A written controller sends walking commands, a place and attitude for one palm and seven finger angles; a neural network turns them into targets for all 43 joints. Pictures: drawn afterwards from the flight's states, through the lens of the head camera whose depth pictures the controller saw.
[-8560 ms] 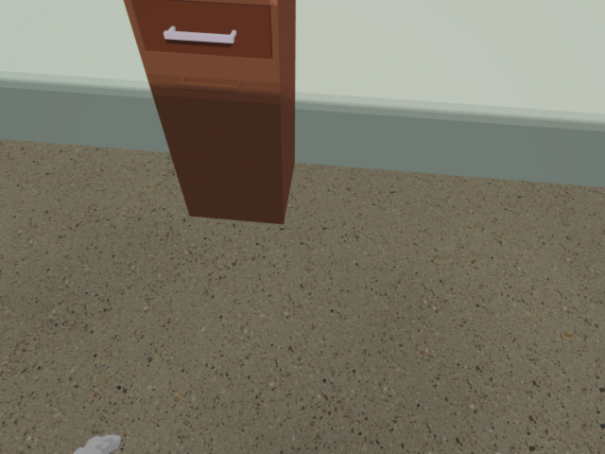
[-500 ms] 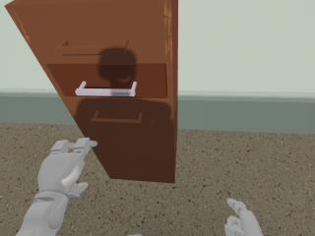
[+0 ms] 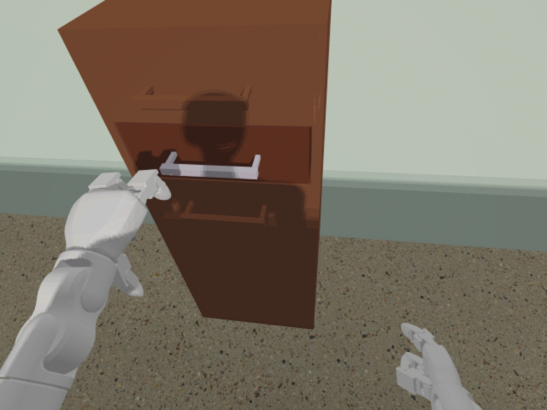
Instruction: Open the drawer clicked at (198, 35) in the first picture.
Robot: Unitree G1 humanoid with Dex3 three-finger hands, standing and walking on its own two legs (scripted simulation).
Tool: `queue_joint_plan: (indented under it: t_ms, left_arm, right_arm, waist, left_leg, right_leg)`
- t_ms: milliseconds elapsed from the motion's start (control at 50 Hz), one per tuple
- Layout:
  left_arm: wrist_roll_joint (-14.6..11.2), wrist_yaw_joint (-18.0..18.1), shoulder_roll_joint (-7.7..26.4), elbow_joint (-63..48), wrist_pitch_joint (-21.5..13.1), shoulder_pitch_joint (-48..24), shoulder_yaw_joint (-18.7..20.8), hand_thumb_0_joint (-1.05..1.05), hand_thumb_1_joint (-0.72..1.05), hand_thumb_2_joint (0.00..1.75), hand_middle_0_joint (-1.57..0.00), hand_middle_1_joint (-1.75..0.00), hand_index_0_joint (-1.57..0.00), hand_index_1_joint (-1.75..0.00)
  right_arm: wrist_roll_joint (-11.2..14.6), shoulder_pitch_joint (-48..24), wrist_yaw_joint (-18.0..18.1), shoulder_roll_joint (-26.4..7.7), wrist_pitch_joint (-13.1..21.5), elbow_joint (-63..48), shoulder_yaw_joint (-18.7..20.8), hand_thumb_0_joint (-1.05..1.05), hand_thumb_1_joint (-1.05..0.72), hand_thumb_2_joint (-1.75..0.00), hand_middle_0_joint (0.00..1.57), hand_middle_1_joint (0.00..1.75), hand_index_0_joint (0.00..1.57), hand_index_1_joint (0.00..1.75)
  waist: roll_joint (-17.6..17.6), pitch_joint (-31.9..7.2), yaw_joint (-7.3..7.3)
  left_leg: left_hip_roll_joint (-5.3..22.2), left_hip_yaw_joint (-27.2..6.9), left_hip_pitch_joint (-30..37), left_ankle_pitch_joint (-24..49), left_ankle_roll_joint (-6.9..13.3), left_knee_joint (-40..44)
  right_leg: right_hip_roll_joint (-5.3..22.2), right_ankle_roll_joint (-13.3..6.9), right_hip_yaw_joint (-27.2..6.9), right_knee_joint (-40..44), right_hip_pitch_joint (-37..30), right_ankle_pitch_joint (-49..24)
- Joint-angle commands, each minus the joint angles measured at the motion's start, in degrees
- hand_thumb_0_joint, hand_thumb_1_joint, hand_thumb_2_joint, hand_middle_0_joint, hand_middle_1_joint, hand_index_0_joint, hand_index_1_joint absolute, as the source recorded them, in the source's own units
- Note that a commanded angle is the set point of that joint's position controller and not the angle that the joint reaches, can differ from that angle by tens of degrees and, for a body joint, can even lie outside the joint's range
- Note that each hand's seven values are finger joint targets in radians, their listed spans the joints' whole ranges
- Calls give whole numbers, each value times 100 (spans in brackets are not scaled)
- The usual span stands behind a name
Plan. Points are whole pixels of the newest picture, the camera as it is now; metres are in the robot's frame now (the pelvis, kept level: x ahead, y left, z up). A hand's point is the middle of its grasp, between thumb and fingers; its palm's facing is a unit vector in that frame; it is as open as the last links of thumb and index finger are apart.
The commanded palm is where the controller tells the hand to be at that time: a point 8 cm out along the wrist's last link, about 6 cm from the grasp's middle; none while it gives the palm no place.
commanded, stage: raise the hand with hooked fingers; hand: left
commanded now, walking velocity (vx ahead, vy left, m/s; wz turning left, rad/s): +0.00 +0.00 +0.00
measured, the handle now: (211, 164) +0.54 +0.21 +0.06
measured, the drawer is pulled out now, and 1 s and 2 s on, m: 0.00 0.00 0.00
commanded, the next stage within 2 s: move the hooked fingers above the handle in 0.58 s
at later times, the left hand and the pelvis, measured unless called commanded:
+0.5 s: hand (123, 222) +0.29 +0.24 +0.16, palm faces +0.10 -0.09 -0.99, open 13.9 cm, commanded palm +0.27 +0.25 +0.23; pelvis -0.01 +0.00 +0.00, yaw +0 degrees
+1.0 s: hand (140, 211) +0.33 +0.24 +0.15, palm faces +0.05 -0.08 -1.00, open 13.9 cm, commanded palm +0.31 +0.24 +0.21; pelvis -0.01 +0.00 +0.00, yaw +1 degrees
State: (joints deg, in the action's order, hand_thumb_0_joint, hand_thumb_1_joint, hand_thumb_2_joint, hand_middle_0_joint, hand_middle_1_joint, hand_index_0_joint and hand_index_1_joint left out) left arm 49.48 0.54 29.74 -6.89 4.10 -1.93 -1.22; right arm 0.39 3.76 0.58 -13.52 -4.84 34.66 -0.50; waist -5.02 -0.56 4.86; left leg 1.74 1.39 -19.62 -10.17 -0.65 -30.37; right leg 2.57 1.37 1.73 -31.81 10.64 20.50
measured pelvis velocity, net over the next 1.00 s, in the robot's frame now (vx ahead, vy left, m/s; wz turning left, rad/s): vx -0.01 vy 0.00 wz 0.02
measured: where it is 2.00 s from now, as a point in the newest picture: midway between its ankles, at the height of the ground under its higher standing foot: outside the picture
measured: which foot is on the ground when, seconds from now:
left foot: down 0.00-1.00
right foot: down 0.00-1.00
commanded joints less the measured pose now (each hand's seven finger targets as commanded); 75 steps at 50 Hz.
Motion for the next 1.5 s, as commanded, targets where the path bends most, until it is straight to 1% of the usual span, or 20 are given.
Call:
queue_joint_plan:
  t_ms: [0,160,260,420,460,520,560,660,760,860,900,940,1100,1180,1220,1240,1300,1400,1420,1480]
  left_arm:
    - [-59,-122,1318,-924,14,-1894,812,0,-50,30,-30,-120,-30,-120]
    - [-240,-581,1732,-727,-177,-2871,1010,0,-50,30,-30,-120,-30,-120]
    - [-380,-796,1543,-497,-243,-2246,988,0,-50,30,-30,-120,-30,-120]
    - [-367,-478,1881,-1099,-576,-2412,1401,0,-50,30,-30,-120,-30,-120]
    - [-373,-371,1747,-842,-554,-2459,1291,0,-50,30,-30,-120,-30,-120]
    - [-333,-279,1817,-795,-476,-2531,1342,0,-50,30,-30,-120,-30,-120]
    - [-296,-282,1667,-710,-410,-2551,1138,0,-50,30,-30,-120,-30,-120]
    - [-290,-443,1564,-659,-296,-2427,959,0,-50,30,-30,-120,-30,-120]
    - [-215,-556,1596,-89,-338,-2948,853,0,-50,30,-30,-120,-30,-120]
    - [-167,-506,1537,128,-576,-3557,724,0,-50,30,-30,-120,-30,-120]
    - [-112,-439,1694,390,-616,-3723,849,0,-50,30,-30,-120,-30,-120]
    - [-81,-405,1554,425,-650,-3911,696,0,-50,30,-30,-120,-30,-120]
    - [47,-308,1371,949,-502,-4255,455,0,-50,30,-30,-120,-30,-120]
    - [84,-238,1569,823,-507,-4171,698,0,-50,30,-30,-120,-30,-120]
    - [84,-215,1685,1193,-448,-4054,859,0,-50,30,-30,-120,-30,-120]
    - [75,-213,1534,1221,-432,-4114,714,0,-50,30,-30,-120,-30,-120]
    - [125,-157,1600,1126,-412,-4138,777,0,-50,30,-30,-120,-30,-120]
    - [190,-144,1287,1204,-377,-4537,378,0,-50,30,-30,-120,-30,-120]
    - [216,-153,1276,1327,-374,-4664,338,0,-50,30,-30,-120,-30,-120]
    - [258,-118,1289,1542,-391,-4934,299,0,-50,30,-30,-120,-30,-120]
  right_arm:
    - [-4,-760,54,-642,164,-831,160,0,-90,-90,20,30,20,30]
    - [27,-728,69,-704,218,-748,127,0,-90,-90,20,30,20,30]
    - [56,-660,-27,-766,186,-793,160,0,-90,-90,20,30,20,30]
    - [31,-586,-43,-776,304,-792,242,0,-90,-90,20,30,20,30]
    - [38,-543,-17,-758,290,-712,239,0,-90,-90,20,30,20,30]
    - [76,-608,-16,-775,308,-699,246,0,-90,-90,20,30,20,30]
    - [67,-586,-11,-765,282,-672,241,0,-90,-90,20,30,20,30]
    - [74,-634,-8,-765,253,-701,210,0,-90,-90,20,30,20,30]
    - [85,-549,84,-789,230,-608,172,0,-90,-90,20,30,20,30]
    - [75,-436,157,-764,250,-583,187,0,-90,-90,20,30,20,30]
    - [68,-349,189,-796,221,-526,205,0,-90,-90,20,30,20,30]
    - [75,-318,167,-778,239,-543,214,0,-90,-90,20,30,20,30]
    - [103,-90,125,-835,91,-529,295,0,-90,-90,20,30,20,30]
    - [85,32,90,-858,90,-585,352,0,-90,-90,20,30,20,30]
    - [94,78,86,-896,35,-538,347,0,-90,-90,20,30,20,30]
    - [116,79,78,-878,29,-557,341,0,-90,-90,20,30,20,30]
    - [99,142,67,-878,6,-577,386,0,-90,-90,20,30,20,30]
    - [127,231,89,-865,-25,-567,423,0,-90,-90,20,30,20,30]
    - [128,263,107,-879,-34,-546,419,0,-90,-90,20,30,20,30]
    - [132,350,146,-874,-43,-469,426,0,-90,-90,20,30,20,30]
  waist:
    - [151,-1157,-40]
    - [128,-1237,-67]
    - [381,-1080,-2]
    - [6,-1360,40]
    - [187,-1198,0]
    - [42,-1233,34]
    - [137,-1259,9]
    - [235,-1185,-22]
    - [437,-967,-140]
    - [261,-1195,-185]
    - [297,-1232,-198]
    - [126,-1351,-205]
    - [195,-1549,-277]
    - [235,-1941,-171]
    - [426,-1776,-184]
    - [436,-1663,-207]
    - [349,-1957,-180]
    - [293,-1907,-350]
    - [453,-1908,-406]
    - [427,-1902,-434]
  left_leg:
    - [-293,28,1350,775,149,460]
    - [-301,-20,1489,670,154,575]
    - [-291,23,1338,710,161,646]
    - [-289,-6,1541,764,173,598]
    - [-281,-6,1437,578,165,658]
    - [-273,-3,1497,544,157,661]
    - [-278,7,1447,478,155,709]
    - [-287,21,1433,547,169,721]
    - [-294,57,1341,304,192,711]
    - [-331,49,1435,360,212,627]
    - [-325,51,1413,426,206,600]
    - [-331,60,1434,463,206,566]
    - [-317,87,1367,765,225,420]
    - [-311,78,1454,1187,257,307]
    - [-320,119,1249,1167,247,289]
    - [-312,113,1198,1121,255,292]
    - [-314,118,1298,1364,270,201]
    - [-307,126,1359,1243,289,106]
    - [-310,130,1339,1222,292,84]
    - [-306,114,1324,1179,297,36]
  right_leg:
    - [-375,-210,134,713,388,-1288]
    - [-359,-206,141,897,288,-1136]
    - [-346,-190,170,926,223,-1229]
    - [-395,-208,156,935,262,-1108]
    - [-368,-190,188,965,347,-913]
    - [-397,-204,155,990,339,-878]
    - [-359,-193,166,971,322,-820]
    - [-358,-190,164,985,275,-950]
    - [-344,-173,160,1085,455,-758]
    - [-348,-195,150,1051,487,-814]
    - [-356,-197,164,1024,506,-901]
    - [-357,-220,154,986,508,-892]
    - [-389,-245,168,790,598,-1251]
    - [-410,-277,146,647,435,-1627]
    - [-417,-267,147,666,391,-1675]
    - [-422,-257,166,642,493,-1645]
    - [-438,-273,147,526,444,-1848]
    - [-467,-267,133,500,752,-1724]
    - [-474,-272,138,516,762,-1661]
    - [-471,-270,131,458,878,-1699]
